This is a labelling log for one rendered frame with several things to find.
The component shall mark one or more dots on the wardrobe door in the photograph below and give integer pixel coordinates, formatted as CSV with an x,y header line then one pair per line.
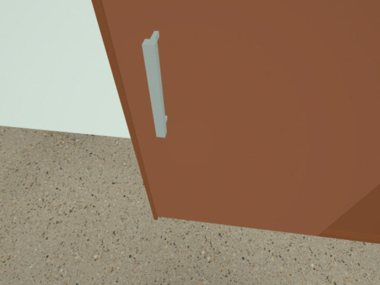
x,y
273,107
363,217

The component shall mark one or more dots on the handle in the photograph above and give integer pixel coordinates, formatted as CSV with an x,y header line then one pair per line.
x,y
152,66

